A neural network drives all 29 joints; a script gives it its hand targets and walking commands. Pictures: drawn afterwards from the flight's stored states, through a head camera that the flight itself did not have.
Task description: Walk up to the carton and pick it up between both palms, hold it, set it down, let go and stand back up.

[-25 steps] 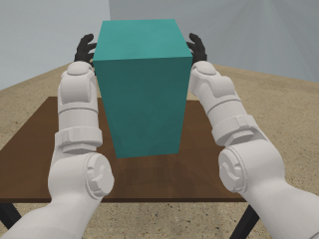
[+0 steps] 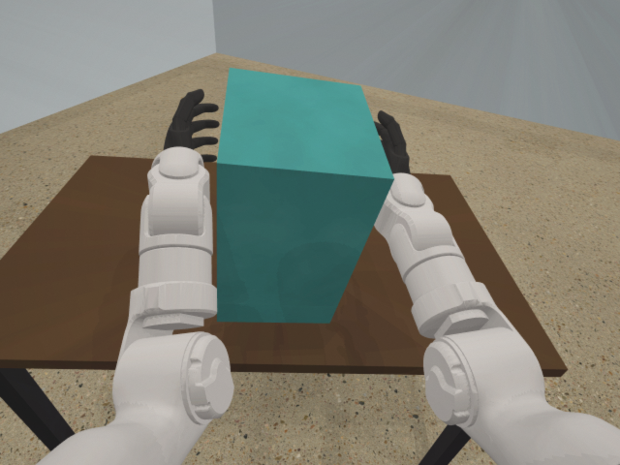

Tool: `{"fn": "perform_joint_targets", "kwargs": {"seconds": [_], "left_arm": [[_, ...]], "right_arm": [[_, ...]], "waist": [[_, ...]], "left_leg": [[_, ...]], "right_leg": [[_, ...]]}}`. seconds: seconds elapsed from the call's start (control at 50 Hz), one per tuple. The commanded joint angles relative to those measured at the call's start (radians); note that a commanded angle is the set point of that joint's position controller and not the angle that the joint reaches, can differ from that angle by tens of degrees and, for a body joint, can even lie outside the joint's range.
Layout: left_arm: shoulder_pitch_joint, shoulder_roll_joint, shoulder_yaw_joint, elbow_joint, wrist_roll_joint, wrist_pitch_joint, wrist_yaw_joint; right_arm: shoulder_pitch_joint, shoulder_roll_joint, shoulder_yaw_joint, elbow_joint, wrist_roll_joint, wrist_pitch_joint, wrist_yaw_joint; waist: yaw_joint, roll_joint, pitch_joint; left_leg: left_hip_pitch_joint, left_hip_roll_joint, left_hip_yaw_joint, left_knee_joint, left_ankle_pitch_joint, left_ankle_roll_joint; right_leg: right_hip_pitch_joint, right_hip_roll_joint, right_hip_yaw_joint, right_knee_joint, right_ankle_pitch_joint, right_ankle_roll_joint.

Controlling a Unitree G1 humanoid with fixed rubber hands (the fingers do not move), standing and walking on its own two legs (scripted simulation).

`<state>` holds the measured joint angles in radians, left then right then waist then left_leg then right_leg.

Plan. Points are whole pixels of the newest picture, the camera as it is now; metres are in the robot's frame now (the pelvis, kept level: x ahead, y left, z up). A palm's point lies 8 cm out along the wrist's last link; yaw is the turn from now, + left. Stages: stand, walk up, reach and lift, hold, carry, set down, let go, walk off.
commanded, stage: set down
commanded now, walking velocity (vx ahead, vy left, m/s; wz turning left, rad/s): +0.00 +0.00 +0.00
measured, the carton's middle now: (285, 209) +0.39 +0.00 +0.18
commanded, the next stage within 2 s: none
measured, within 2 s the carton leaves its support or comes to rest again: rests again in 1.94 s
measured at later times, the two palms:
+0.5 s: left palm (185, 187) +0.40 +0.13 +0.21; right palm (383, 201) +0.38 -0.13 +0.19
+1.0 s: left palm (189, 211) +0.40 +0.13 +0.17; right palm (378, 222) +0.38 -0.13 +0.16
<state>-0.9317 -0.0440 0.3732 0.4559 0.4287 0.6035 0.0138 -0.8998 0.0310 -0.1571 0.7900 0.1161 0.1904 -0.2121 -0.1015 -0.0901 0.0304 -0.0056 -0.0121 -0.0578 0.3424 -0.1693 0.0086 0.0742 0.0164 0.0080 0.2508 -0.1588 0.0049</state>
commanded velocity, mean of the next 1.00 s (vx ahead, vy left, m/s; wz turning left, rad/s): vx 0.00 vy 0.00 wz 0.00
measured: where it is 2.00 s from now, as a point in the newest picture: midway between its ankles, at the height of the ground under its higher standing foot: outside the picture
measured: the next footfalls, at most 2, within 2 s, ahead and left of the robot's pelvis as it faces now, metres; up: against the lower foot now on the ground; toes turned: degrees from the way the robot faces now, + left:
none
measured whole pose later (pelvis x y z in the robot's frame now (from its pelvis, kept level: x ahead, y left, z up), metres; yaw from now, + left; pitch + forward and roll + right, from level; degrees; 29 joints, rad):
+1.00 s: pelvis +0.01 +0.00 +0.00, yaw +0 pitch -8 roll -1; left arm -0.76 -0.09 0.36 0.48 0.43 0.46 -0.01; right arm -0.72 0.10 -0.20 0.76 -0.01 0.07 -0.20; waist -0.07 -0.10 0.07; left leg -0.02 0.00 -0.04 0.33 -0.17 0.01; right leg 0.06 0.01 -0.02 0.24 -0.16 0.00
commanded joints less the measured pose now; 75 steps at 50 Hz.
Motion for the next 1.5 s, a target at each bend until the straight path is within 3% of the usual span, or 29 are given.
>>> {"fn": "perform_joint_targets", "kwargs": {"seconds": [0.0,0.08,0.3,0.42,0.58,0.62,0.82,0.86,0.88,0.96,0.98,1.1,1.12,1.16,1.28,1.36,1.48], "left_arm": [[-0.514,-0.549,-0.313,0.013,-0.117,-0.016,-0.177],[-0.501,-0.547,-0.318,0.001,-0.115,-0.028,-0.182],[-0.514,-0.592,-0.397,-0.035,-0.142,-0.080,-0.175],[-0.443,-0.573,-0.346,0.039,-0.113,-0.082,-0.183],[-0.412,-0.580,-0.367,-0.024,-0.115,-0.113,-0.182],[-0.411,-0.586,-0.376,-0.021,-0.118,-0.116,-0.185],[-0.371,-0.586,-0.363,0.019,-0.111,-0.146,-0.186],[-0.392,-0.594,-0.379,0.018,-0.121,-0.154,-0.187],[-0.366,-0.592,-0.363,0.032,-0.111,-0.160,-0.188],[-0.340,-0.579,-0.350,0.042,-0.097,-0.175,-0.184],[-0.357,-0.588,-0.362,0.026,-0.104,-0.179,-0.184],[-0.328,-0.603,-0.370,0.055,-0.105,-0.201,-0.177],[-0.335,-0.595,-0.361,0.057,-0.108,-0.205,-0.179],[-0.354,-0.605,-0.367,0.059,-0.113,-0.210,-0.182],[-0.349,-0.617,-0.399,0.035,-0.131,-0.252,-0.163],[-0.298,-0.609,-0.368,0.081,-0.108,-0.254,-0.169],[-0.302,-0.605,-0.377,0.041,-0.119,-0.273,-0.177]], "right_arm": [[-0.820,0.452,0.252,-0.240,0.010,-0.085,0.104],[-0.797,0.456,0.268,-0.255,0.011,-0.097,0.103],[-0.767,0.462,0.249,-0.277,-0.029,-0.147,0.116],[-0.728,0.461,0.230,-0.244,-0.059,-0.147,0.119],[-0.666,0.486,0.276,-0.265,-0.055,-0.172,0.117],[-0.654,0.484,0.267,-0.263,-0.066,-0.172,0.116],[-0.606,0.499,0.259,-0.252,-0.099,-0.186,0.124],[-0.626,0.497,0.251,-0.270,-0.105,-0.195,0.124],[-0.606,0.519,0.264,-0.268,-0.105,-0.197,0.123],[-0.575,0.508,0.253,-0.236,-0.117,-0.206,0.130],[-0.576,0.505,0.240,-0.236,-0.126,-0.207,0.131],[-0.556,0.504,0.232,-0.223,-0.141,-0.226,0.138],[-0.554,0.515,0.236,-0.225,-0.142,-0.225,0.137],[-0.573,0.511,0.215,-0.231,-0.160,-0.228,0.138],[-0.550,0.545,0.247,-0.235,-0.151,-0.250,0.142],[-0.513,0.542,0.243,-0.219,-0.165,-0.246,0.141],[-0.480,0.563,0.257,-0.224,-0.169,-0.255,0.138]], "waist": [[0.003,0.087,-0.354],[-0.002,0.080,-0.344],[-0.020,0.122,-0.378],[0.005,0.099,-0.313],[0.010,0.102,-0.373],[0.000,0.103,-0.352],[0.018,0.096,-0.323],[0.007,0.104,-0.368],[0.027,0.097,-0.351],[0.036,0.099,-0.340],[0.023,0.110,-0.347],[0.031,0.123,-0.348],[0.039,0.102,-0.341],[0.028,0.112,-0.354],[0.042,0.113,-0.427],[0.052,0.104,-0.371],[0.048,0.104,-0.393]], "left_leg": [[0.135,-0.021,0.102,-0.038,0.209,-0.025],[0.146,-0.021,0.105,-0.026,0.257,-0.028],[0.181,-0.012,0.098,-0.015,0.245,-0.049],[0.128,-0.012,0.107,-0.043,0.166,-0.034],[0.153,-0.016,0.110,-0.010,0.292,-0.044],[0.139,-0.016,0.110,-0.016,0.269,-0.046],[0.114,-0.010,0.113,-0.033,0.222,-0.040],[0.116,-0.012,0.112,-0.030,0.216,-0.040],[0.106,-0.012,0.116,-0.028,0.220,-0.039],[0.107,-0.009,0.118,-0.030,0.229,-0.043],[0.105,-0.008,0.117,-0.032,0.233,-0.048],[0.127,-0.001,0.117,-0.022,0.257,-0.060],[0.115,-0.003,0.121,-0.027,0.243,-0.052],[0.093,-0.006,0.121,-0.034,0.211,-0.048],[0.122,-0.001,0.114,-0.008,0.304,-0.061],[0.095,-0.001,0.119,-0.024,0.277,-0.054],[0.076,-0.008,0.120,-0.022,0.296,-0.049]], "right_leg": [[0.036,0.028,-0.109,-0.023,0.190,0.052],[0.048,0.035,-0.111,-0.020,0.239,0.058],[-0.001,0.031,-0.125,-0.021,0.175,0.039],[0.008,0.020,-0.120,-0.023,0.150,0.044],[0.053,0.027,-0.121,-0.003,0.284,0.053],[0.047,0.026,-0.122,-0.005,0.269,0.051],[0.027,0.021,-0.121,-0.009,0.238,0.049],[0.027,0.018,-0.119,-0.008,0.245,0.049],[0.044,0.020,-0.116,-0.005,0.253,0.049],[0.031,0.017,-0.124,-0.006,0.253,0.049],[0.030,0.018,-0.121,-0.006,0.255,0.048],[0.007,0.025,-0.128,-0.011,0.245,0.042],[0.012,0.022,-0.123,-0.015,0.240,0.041],[0.005,0.019,-0.123,-0.011,0.221,0.041],[0.020,0.026,-0.123,0.004,0.311,0.043],[0.038,0.022,-0.114,-0.002,0.300,0.047],[0.078,0.016,-0.110,0.016,0.378,0.053]]}}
